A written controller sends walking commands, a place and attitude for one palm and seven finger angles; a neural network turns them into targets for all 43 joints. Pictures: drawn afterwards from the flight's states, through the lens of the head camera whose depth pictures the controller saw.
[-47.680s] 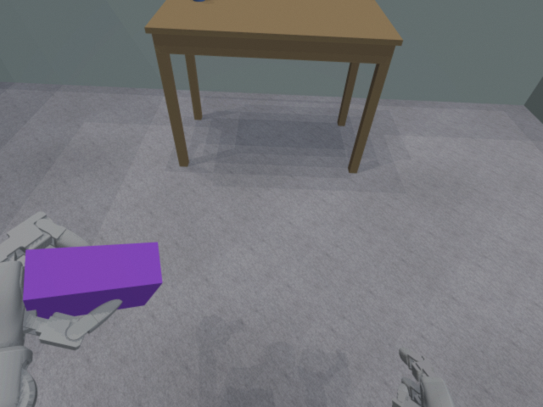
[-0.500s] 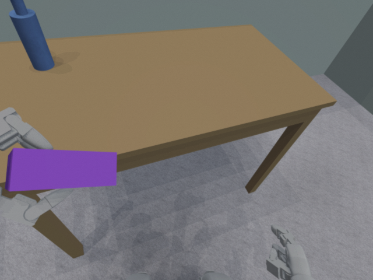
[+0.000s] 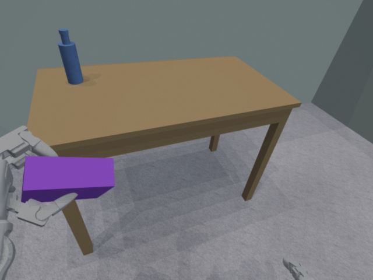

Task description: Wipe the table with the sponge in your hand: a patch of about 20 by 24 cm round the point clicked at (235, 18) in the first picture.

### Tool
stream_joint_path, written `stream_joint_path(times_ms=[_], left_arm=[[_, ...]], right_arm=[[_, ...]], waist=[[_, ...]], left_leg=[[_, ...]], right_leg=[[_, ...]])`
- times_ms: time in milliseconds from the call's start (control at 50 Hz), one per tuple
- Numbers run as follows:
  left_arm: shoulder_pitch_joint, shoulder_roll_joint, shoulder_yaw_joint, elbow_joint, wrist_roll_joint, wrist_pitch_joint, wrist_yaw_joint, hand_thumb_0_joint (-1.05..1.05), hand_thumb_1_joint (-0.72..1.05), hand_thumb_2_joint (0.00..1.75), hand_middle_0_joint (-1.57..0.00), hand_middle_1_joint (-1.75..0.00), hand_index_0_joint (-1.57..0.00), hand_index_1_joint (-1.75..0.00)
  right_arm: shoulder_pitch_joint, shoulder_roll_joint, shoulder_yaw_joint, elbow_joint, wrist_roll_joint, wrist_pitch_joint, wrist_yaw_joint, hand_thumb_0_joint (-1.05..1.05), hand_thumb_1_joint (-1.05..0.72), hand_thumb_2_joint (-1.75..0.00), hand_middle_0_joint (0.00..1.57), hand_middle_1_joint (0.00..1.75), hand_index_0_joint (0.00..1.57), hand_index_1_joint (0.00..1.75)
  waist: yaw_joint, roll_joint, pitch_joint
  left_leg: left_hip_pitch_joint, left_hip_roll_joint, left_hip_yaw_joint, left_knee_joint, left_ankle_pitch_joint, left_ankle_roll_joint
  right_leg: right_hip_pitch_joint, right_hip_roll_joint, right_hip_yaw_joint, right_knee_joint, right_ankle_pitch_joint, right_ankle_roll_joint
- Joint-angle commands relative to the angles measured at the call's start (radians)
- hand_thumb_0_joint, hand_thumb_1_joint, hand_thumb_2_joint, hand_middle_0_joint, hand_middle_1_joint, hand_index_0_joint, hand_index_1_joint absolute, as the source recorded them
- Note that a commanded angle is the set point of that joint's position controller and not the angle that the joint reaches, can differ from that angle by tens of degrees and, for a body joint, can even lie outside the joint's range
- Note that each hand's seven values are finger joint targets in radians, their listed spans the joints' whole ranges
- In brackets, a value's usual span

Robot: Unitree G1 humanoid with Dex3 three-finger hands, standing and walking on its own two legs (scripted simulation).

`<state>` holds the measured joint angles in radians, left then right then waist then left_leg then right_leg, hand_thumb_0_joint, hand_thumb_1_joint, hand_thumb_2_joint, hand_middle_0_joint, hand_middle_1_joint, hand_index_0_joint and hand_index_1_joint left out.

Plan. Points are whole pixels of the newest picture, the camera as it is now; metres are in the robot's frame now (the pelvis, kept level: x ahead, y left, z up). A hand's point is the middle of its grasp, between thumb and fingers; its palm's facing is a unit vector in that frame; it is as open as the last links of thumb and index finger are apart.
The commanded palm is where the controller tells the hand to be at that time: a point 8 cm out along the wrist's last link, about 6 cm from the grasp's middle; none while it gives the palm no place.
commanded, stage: stop stepping back and stand still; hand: left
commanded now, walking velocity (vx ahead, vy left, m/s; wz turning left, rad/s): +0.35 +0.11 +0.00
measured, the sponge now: (80, 180) +0.24 +0.20 +0.16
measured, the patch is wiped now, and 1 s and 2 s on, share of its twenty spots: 1.00 1.00 1.00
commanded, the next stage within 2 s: stand and wait in 0.92 s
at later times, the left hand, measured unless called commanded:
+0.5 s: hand out of the picture +0.07 +0.22 +0.18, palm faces +0.34 -0.87 -0.35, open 9.4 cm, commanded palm +0.03 +0.27 +0.22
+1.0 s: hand out of the picture +0.05 +0.21 +0.20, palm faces +0.37 -0.87 -0.32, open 9.4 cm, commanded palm +0.00 +0.27 +0.22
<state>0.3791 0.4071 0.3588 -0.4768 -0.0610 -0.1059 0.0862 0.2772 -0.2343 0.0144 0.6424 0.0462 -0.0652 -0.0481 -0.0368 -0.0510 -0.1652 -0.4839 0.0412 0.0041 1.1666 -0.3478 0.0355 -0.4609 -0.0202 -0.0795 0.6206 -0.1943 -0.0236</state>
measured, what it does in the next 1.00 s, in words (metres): walks backwards: left foot, then right foot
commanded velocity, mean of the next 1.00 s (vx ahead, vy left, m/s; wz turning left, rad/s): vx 0.19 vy -0.01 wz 0.00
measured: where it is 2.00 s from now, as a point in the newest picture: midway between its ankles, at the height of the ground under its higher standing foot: outside the picture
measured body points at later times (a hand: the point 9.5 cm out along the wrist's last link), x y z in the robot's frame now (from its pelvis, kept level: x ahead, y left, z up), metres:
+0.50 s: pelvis -0.13 -0.01 +0.00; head -0.15 +0.00 +0.44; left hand +0.05 +0.26 +0.20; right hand +0.01 -0.24 -0.09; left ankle -0.14 +0.11 -0.68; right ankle -0.05 -0.11 -0.72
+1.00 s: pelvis -0.15 -0.02 -0.01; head -0.17 +0.00 +0.44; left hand +0.02 +0.25 +0.21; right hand +0.00 -0.26 -0.08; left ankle -0.12 +0.11 -0.73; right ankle -0.10 -0.14 -0.72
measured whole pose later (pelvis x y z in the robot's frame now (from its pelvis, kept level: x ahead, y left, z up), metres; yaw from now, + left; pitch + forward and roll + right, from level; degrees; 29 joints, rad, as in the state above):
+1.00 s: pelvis -0.15 -0.02 -0.01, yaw +1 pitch -2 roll -2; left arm 0.48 0.37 0.31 -0.66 -0.06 -0.10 0.14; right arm 0.24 -0.22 0.02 0.65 0.01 -0.08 -0.07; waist -0.01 0.00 -0.02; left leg -0.35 0.06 -0.02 0.71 -0.40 0.04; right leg -0.37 -0.01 -0.10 0.70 -0.32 -0.02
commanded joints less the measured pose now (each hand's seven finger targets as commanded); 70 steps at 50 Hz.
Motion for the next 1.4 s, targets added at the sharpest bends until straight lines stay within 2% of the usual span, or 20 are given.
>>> stream_joint_path(times_ms=[0, 60, 80, 100, 140, 260, 300, 360, 500, 540, 600, 760, 800, 880, 940, 980, 1080, 1140, 1300, 1380], left_arm=[[-0.071, 0.207, 0.139, -0.304, -0.010, -0.074, 0.038, 0.00, 0.10, 1.30, -1.20, -1.60, -1.20, -1.60], [-0.076, 0.244, 0.181, -0.480, 0.006, -0.104, 0.053, 0.00, 0.10, 1.30, -1.20, -1.60, -1.20, -1.60], [-0.113, 0.259, 0.180, -0.505, 0.030, -0.132, 0.050, 0.00, 0.10, 1.30, -1.20, -1.60, -1.20, -1.60], [-0.176, 0.316, 0.189, -0.498, 0.020, -0.134, 0.041, 0.00, 0.10, 1.30, -1.20, -1.60, -1.20, -1.60], [-0.242, 0.156, 0.077, -0.222, 0.024, -0.123, 0.022, 0.00, 0.10, 1.30, -1.20, -1.60, -1.20, -1.60], [-0.188, 0.134, 0.080, -0.008, -0.004, -0.049, 0.017, 0.00, 0.10, 1.30, -1.20, -1.60, -1.20, -1.60], [-0.081, 0.139, 0.073, -0.003, -0.002, -0.038, 0.006, 0.00, 0.10, 1.30, -1.20, -1.60, -1.20, -1.60], [-0.141, 0.193, 0.128, -0.255, -0.024, -0.083, 0.000, 0.00, 0.10, 1.30, -1.20, -1.60, -1.20, -1.60], [-0.042, 0.202, 0.139, -0.415, -0.009, -0.090, 0.063, 0.00, 0.10, 1.30, -1.20, -1.60, -1.20, -1.60], [-0.107, 0.184, 0.136, -0.404, -0.002, -0.095, 0.080, 0.00, 0.10, 1.30, -1.20, -1.60, -1.20, -1.60], [-0.192, 0.214, 0.144, -0.314, 0.027, -0.091, 0.087, 0.00, 0.10, 1.30, -1.20, -1.60, -1.20, -1.60], [-0.054, 0.085, 0.040, -0.138, 0.000, -0.032, 0.058, 0.00, 0.10, 1.30, -1.20, -1.60, -1.20, -1.60], [-0.067, 0.143, 0.062, -0.189, 0.013, -0.034, 0.054, 0.00, 0.10, 1.30, -1.20, -1.60, -1.20, -1.60], [-0.161, 0.224, 0.139, -0.440, -0.003, -0.080, 0.071, 0.00, 0.10, 1.30, -1.20, -1.60, -1.20, -1.60], [-0.079, 0.199, 0.141, -0.466, -0.004, -0.080, 0.096, 0.00, 0.10, 1.30, -1.20, -1.60, -1.20, -1.60], [-0.078, 0.157, 0.124, -0.440, 0.004, -0.084, 0.120, 0.00, 0.10, 1.30, -1.20, -1.60, -1.20, -1.60], [-0.062, 0.139, 0.122, -0.183, 0.006, -0.064, 0.103, 0.00, 0.10, 1.30, -1.20, -1.60, -1.20, -1.60], [-0.053, 0.124, 0.072, -0.160, -0.001, -0.060, 0.077, 0.00, 0.10, 1.30, -1.20, -1.60, -1.20, -1.60], [-0.031, 0.182, 0.130, -0.361, 0.009, -0.095, 0.102, 0.00, 0.10, 1.30, -1.20, -1.60, -1.20, -1.60], [-0.043, 0.148, 0.112, -0.332, 0.008, -0.097, 0.110, 0.00, 0.10, 1.30, -1.20, -1.60, -1.20, -1.60]], right_arm=[[-0.101, -0.109, -0.050, -0.180, 0.002, -0.112, -0.028, 0.00, -0.90, -0.90, 0.20, 0.30, 0.20, 0.30], [-0.118, -0.106, -0.072, -0.227, -0.025, -0.137, -0.030, 0.00, -0.90, -0.90, 0.20, 0.30, 0.20, 0.30], [-0.131, -0.089, -0.062, -0.196, -0.031, -0.173, -0.037, 0.00, -0.90, -0.90, 0.20, 0.30, 0.20, 0.30], [-0.110, -0.083, -0.042, -0.164, -0.036, -0.179, -0.021, 0.00, -0.90, -0.90, 0.20, 0.30, 0.20, 0.30], [-0.127, -0.092, -0.032, -0.063, -0.014, -0.177, 0.008, 0.00, -0.90, -0.90, 0.20, 0.30, 0.20, 0.30], [-0.102, -0.126, -0.035, -0.151, -0.015, -0.114, -0.033, 0.00, -0.90, -0.90, 0.20, 0.30, 0.20, 0.30], [-0.133, -0.102, -0.050, -0.187, -0.001, -0.086, -0.021, 0.00, -0.90, -0.90, 0.20, 0.30, 0.20, 0.30], [-0.161, -0.112, -0.061, -0.179, 0.003, -0.083, 0.006, 0.00, -0.90, -0.90, 0.20, 0.30, 0.20, 0.30], [-0.151, -0.074, -0.022, -0.151, -0.025, -0.125, -0.045, 0.00, -0.90, -0.90, 0.20, 0.30, 0.20, 0.30], [-0.156, -0.120, -0.031, -0.165, -0.033, -0.135, -0.049, 0.00, -0.90, -0.90, 0.20, 0.30, 0.20, 0.30], [-0.118, -0.076, -0.039, -0.121, -0.010, -0.152, -0.027, 0.00, -0.90, -0.90, 0.20, 0.30, 0.20, 0.30], [-0.173, -0.116, -0.035, -0.184, -0.024, -0.093, -0.025, 0.00, -0.90, -0.90, 0.20, 0.30, 0.20, 0.30], [-0.176, -0.102, -0.056, -0.190, -0.018, -0.078, -0.015, 0.00, -0.90, -0.90, 0.20, 0.30, 0.20, 0.30], [-0.187, -0.091, -0.055, -0.162, -0.025, -0.081, -0.014, 0.00, -0.90, -0.90, 0.20, 0.30, 0.20, 0.30], [-0.200, -0.087, -0.032, -0.157, -0.045, -0.067, -0.043, 0.00, -0.90, -0.90, 0.20, 0.30, 0.20, 0.30], [-0.199, -0.099, -0.032, -0.178, -0.044, -0.081, -0.045, 0.00, -0.90, -0.90, 0.20, 0.30, 0.20, 0.30], [-0.182, -0.082, -0.031, -0.149, -0.024, -0.100, -0.032, 0.00, -0.90, -0.90, 0.20, 0.30, 0.20, 0.30], [-0.189, -0.075, -0.038, -0.167, -0.022, -0.083, -0.016, 0.00, -0.90, -0.90, 0.20, 0.30, 0.20, 0.30], [-0.225, -0.097, -0.035, -0.193, -0.042, -0.080, -0.038, 0.00, -0.90, -0.90, 0.20, 0.30, 0.20, 0.30], [-0.213, -0.091, -0.038, -0.183, -0.036, -0.084, -0.040, 0.00, -0.90, -0.90, 0.20, 0.30, 0.20, 0.30]], waist=[[0.026, 0.029, -0.062], [0.047, 0.425, -0.110], [0.033, 0.456, -0.108], [-0.005, 0.586, 0.004], [0.021, 0.177, 0.324], [0.037, 0.073, 0.147], [0.032, -0.280, 0.065], [0.030, -0.222, 0.034], [0.010, 0.158, 0.023], [0.013, 0.526, 0.064], [0.009, 0.313, 0.110], [0.054, 0.100, 0.137], [0.038, -0.234, 0.097], [0.019, -0.074, 0.093], [0.006, 0.214, 0.101], [0.022, 0.526, 0.126], [0.045, 0.147, 0.104], [0.010, -0.141, 0.105], [0.038, 0.215, 0.103], [0.046, 0.176, 0.035]], left_leg=[[0.267, -0.002, 0.036, -0.674, -0.088, 0.053], [0.395, 0.158, -0.049, -0.891, 0.378, 0.094], [0.388, 0.177, -0.020, -0.781, 0.630, 0.101], [0.250, 0.260, -0.250, -0.816, 0.453, 0.153], [0.024, 0.335, -0.300, -0.914, 0.139, 0.189], [-0.013, 0.093, -0.067, -0.486, -0.209, 0.081], [-0.154, -0.076, 0.045, 0.048, -0.214, 0.026], [-0.130, 0.004, -0.100, 0.197, -0.039, -0.002], [0.333, -0.013, 0.071, -0.643, -0.082, 0.048], [0.275, 0.226, -0.352, -0.948, -0.370, 0.160], [0.238, 0.261, -0.361, -0.897, -0.103, 0.200], [-0.076, 0.096, -0.074, -0.596, -0.280, 0.058], [-0.195, -0.047, 0.003, -0.076, -0.167, 0.006], [0.089, 0.070, -0.094, -0.203, -0.093, 0.009], [0.291, 0.040, -0.078, -0.692, -0.087, 0.020], [0.187, 0.245, -0.450, -0.996, -0.352, 0.111], [0.092, 0.108, -0.136, -0.684, 0.040, 0.038], [0.047, -0.008, -0.028, -0.391, 0.029, -0.023], [0.207, 0.084, -0.167, -0.796, 0.123, 0.025], [0.232, 0.079, -0.141, -0.776, 0.270, 0.007]], right_leg=[[-0.025, -0.187, 0.199, -0.089, -0.209, -0.059], [-0.097, 0.071, -0.034, 0.572, -0.269, 0.025], [-0.158, 0.053, -0.009, 0.572, -0.348, 0.023], [-0.276, 0.009, 0.095, 0.756, -0.341, 0.034], [-0.347, -0.076, 0.220, 0.704, -0.238, 0.011], [0.263, 0.019, -0.036, -0.130, -0.008, 0.017], [0.312, -0.206, 0.349, -0.276, -0.094, -0.091], [0.107, -0.302, 0.548, -0.364, -0.302, -0.176], [-0.127, -0.145, 0.189, -0.136, -0.467, -0.088], [-0.200, 0.075, -0.017, 0.412, -0.408, 0.011], [-0.290, -0.012, 0.111, 0.657, -0.270, 0.018], [0.365, 0.033, -0.021, -0.148, -0.143, 0.003], [0.350, -0.303, 0.532, -0.396, -0.262, -0.143], [0.039, -0.330, 0.419, -0.358, -0.319, -0.174], [-0.051, -0.130, 0.142, -0.084, -0.384, -0.073], [-0.047, 0.051, 0.040, 0.272, -0.347, 0.017], [0.281, 0.007, 0.061, -0.193, -0.066, 0.032], [0.257, -0.254, 0.405, -0.364, 0.032, -0.094], [0.203, -0.036, 0.122, -0.171, -0.024, 0.003], [0.306, -0.021, 0.103, -0.165, 0.109, 0.019]])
